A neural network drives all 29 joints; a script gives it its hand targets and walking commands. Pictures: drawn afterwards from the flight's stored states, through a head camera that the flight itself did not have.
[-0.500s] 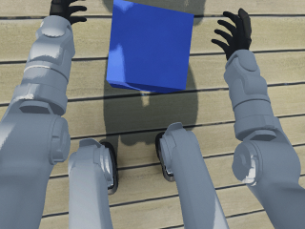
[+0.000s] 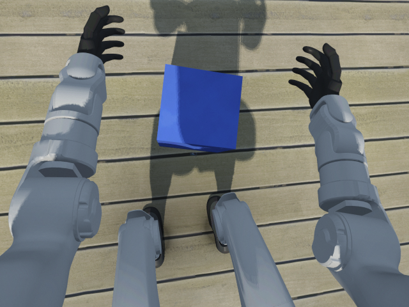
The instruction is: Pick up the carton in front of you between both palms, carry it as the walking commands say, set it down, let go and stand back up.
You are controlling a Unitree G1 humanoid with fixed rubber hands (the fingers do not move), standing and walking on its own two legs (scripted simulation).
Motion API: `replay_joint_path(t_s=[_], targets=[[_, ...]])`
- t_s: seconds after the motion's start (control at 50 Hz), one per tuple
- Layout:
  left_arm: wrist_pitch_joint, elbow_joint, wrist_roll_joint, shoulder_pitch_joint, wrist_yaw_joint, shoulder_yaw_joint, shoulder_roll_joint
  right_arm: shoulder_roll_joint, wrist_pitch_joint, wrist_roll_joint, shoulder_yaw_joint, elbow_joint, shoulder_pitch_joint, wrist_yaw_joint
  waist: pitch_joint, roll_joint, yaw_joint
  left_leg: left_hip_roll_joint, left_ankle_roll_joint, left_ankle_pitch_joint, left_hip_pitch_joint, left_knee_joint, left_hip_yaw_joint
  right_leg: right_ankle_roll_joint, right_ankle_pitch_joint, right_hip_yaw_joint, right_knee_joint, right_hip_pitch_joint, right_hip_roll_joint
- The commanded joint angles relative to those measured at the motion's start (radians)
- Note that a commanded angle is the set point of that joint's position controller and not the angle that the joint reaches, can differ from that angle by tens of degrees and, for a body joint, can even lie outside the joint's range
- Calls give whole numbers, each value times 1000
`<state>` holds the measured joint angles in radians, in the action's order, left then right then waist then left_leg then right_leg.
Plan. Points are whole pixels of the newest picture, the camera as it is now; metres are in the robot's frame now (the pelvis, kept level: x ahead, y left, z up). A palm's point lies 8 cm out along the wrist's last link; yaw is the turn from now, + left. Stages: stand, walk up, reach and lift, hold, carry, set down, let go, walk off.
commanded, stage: set down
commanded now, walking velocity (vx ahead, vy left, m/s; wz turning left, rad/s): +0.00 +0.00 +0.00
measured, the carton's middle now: (195, 115) +0.49 -0.08 -0.45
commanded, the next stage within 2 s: let go in 0.10 s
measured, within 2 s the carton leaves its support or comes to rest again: neither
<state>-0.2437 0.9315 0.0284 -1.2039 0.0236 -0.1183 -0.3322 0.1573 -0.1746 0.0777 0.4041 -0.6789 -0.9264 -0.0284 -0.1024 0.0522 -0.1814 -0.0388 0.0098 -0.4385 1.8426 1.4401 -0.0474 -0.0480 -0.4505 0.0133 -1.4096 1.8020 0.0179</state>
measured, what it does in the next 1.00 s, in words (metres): rises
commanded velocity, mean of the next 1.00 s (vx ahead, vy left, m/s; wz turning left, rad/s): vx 0.00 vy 0.00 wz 0.00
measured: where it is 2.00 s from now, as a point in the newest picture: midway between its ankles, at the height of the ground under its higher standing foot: (188, 240)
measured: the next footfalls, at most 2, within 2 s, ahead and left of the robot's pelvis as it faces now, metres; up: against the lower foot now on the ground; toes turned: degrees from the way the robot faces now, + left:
none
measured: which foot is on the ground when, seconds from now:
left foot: down 0.00-1.00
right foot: down 0.00-1.00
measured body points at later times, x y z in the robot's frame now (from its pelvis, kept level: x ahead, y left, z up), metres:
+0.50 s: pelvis +0.05 -0.01 +0.13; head +0.30 +0.02 +0.51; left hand +0.43 +0.17 -0.01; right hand +0.39 -0.25 +0.02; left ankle +0.07 +0.11 -0.54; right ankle +0.07 -0.14 -0.54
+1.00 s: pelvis +0.11 +0.00 +0.20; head +0.17 +0.02 +0.64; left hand +0.31 +0.22 +0.10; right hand +0.28 -0.24 +0.12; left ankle +0.07 +0.11 -0.54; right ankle +0.07 -0.14 -0.54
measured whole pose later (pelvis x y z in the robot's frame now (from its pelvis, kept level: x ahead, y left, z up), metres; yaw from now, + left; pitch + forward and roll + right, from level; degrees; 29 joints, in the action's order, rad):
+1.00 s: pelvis +0.11 +0.00 +0.20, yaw +1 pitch +7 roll +0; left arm -0.02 0.48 0.04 0.14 0.00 -0.08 -0.20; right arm 0.19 -0.03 0.04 0.02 -0.43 0.22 0.08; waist 0.02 -0.05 -0.05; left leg -0.01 0.01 -0.27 0.30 0.45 -0.02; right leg -0.02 -0.26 0.06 -0.43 0.28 0.01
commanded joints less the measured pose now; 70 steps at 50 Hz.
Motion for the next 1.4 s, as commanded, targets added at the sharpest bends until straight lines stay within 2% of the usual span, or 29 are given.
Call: replay_joint_path(t_s=[0.0,0.1,0.18,0.3,0.32,0.38,0.42,0.44,0.46,0.48,0.54,0.56,0.62,0.76,0.8,0.82,0.84,0.88,0.9,0.92,0.94,0.98,1.02,1.1,1.12,1.28,1.34,1.36,1.38], targets=[[22,-60,34,-259,-1,-31,-77,93,18,-12,16,71,-121,12,-911,137,-84,-33,-24,218,-805,-176,17,-12,373,-117,197,-405,50],[54,-70,60,-195,-6,-66,-39,105,49,-20,0,73,-116,22,-903,107,-10,-44,-26,299,-817,-270,15,-22,434,-97,267,-547,38],[59,-100,75,-116,6,-68,19,111,66,-51,11,65,-6,37,-907,107,-54,-40,-28,326,-932,-358,7,-11,461,-91,361,-652,45],[99,-303,126,212,83,-95,168,111,108,-91,-73,134,221,107,-897,88,29,-48,-35,512,-1152,-480,-6,24,524,-65,477,-788,49],[106,-286,161,269,96,-104,142,205,118,-127,-21,221,256,109,-902,65,-24,-30,-37,537,-1173,-507,-15,22,587,-68,498,-850,52],[130,-409,130,390,124,-94,154,215,130,-136,-58,230,379,135,-805,6,-21,-5,-29,595,-1291,-586,-58,19,527,-77,547,-839,49],[138,-436,119,496,117,-67,208,124,142,-79,-167,225,471,159,-745,82,70,-29,-39,549,-1320,-619,-17,29,516,-48,607,-942,34],[150,-489,69,499,111,-40,223,151,152,-85,-178,197,499,157,-684,28,-12,-28,-40,514,-1264,-631,-4,39,556,-34,635,-1015,29],[164,-485,64,559,105,-37,203,106,156,-67,-205,218,512,163,-683,5,50,-25,-35,443,-1230,-679,-1,36,527,-29,630,-1106,28],[166,-475,82,570,106,-58,181,196,163,-89,-153,242,548,159,-705,19,14,-22,-30,480,-1246,-670,-12,34,600,-17,649,-1111,16],[193,-496,73,733,89,-41,141,115,162,-61,-238,209,694,162,-598,-38,79,-18,-25,413,-1204,-738,12,26,586,-3,677,-1294,17],[197,-451,44,755,77,-9,174,94,180,-53,-279,234,748,161,-534,-51,21,-26,-20,411,-1190,-743,27,23,636,6,707,-1301,12],[222,-449,53,940,58,-27,164,140,191,-54,-305,276,886,142,-504,-108,74,-25,-15,415,-1244,-777,24,15,696,38,743,-1451,6],[253,-475,42,1140,28,-1,98,108,200,-8,-356,319,1055,121,-224,-17,102,-11,-11,413,-1464,-909,11,18,609,33,870,-1511,0],[253,-468,26,1191,21,-1,102,154,198,-48,-330,352,1061,111,-225,-100,107,-2,-17,496,-1521,-950,3,14,680,37,907,-1560,15],[270,-504,16,1182,17,27,107,90,200,-6,-404,337,1082,114,-213,-28,152,2,-17,521,-1564,-957,9,19,664,30,923,-1566,13],[269,-515,15,1204,9,18,86,134,191,-32,-346,360,1095,110,-210,-57,105,13,-18,517,-1596,-978,4,14,628,16,930,-1564,27],[255,-524,23,1280,2,22,67,138,180,-32,-360,338,1090,116,-105,-14,173,21,-20,481,-1654,-1012,7,21,499,19,976,-1562,20],[252,-558,17,1263,-12,29,82,151,174,-40,-343,348,1125,111,-94,-18,114,20,-24,476,-1696,-1011,0,22,511,17,981,-1583,23],[238,-526,-2,1310,-16,27,97,148,168,-56,-342,307,1091,110,-29,-10,179,26,-26,540,-1717,-1032,-3,29,492,2,998,-1541,23],[230,-549,11,1319,-23,24,54,145,159,-46,-322,353,1130,108,-77,-27,125,30,-33,586,-1763,-1014,-7,23,534,11,1004,-1572,34],[226,-560,-4,1383,-32,42,70,150,149,-21,-378,344,1086,114,-45,57,201,31,-42,618,-1767,-1027,11,29,493,6,1021,-1594,31],[213,-596,-25,1367,-57,78,83,151,127,-68,-319,305,1147,106,-18,-19,132,32,-33,566,-1771,-1054,7,36,532,1,1018,-1640,39],[172,-585,-34,1421,-79,48,43,150,100,-85,-334,349,1119,104,76,-28,190,20,-29,493,-1726,-1070,29,31,438,-6,1030,-1662,38],[168,-612,-54,1404,-88,96,77,146,95,-92,-322,341,1143,99,65,-86,144,26,-19,470,-1780,-1067,16,36,454,-1,1025,-1667,40],[183,-590,-49,1412,-65,71,41,176,2,-104,-340,395,1097,50,21,-105,178,20,-25,562,-1833,-1021,24,16,434,-11,988,-1671,54],[169,-595,-21,1361,-65,34,-19,163,-26,-92,-358,374,1103,38,139,-9,185,10,-15,366,-1741,-1048,41,30,323,-1,991,-1662,35],[159,-549,-44,1446,-62,63,7,152,-32,-108,-365,382,1108,46,135,-95,205,2,-15,383,-1744,-1040,49,26,324,-19,992,-1676,46],[153,-554,-44,1417,-66,110,58,146,-39,-102,-372,388,1121,40,182,-52,159,7,-21,381,-1723,-1039,54,28,339,-3,1000,-1650,40]])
